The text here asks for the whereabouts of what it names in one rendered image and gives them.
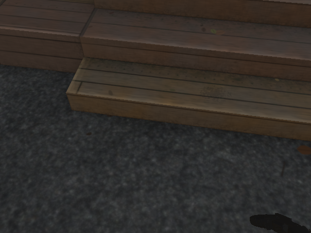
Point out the right robot hand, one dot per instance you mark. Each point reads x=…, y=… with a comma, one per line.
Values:
x=278, y=223

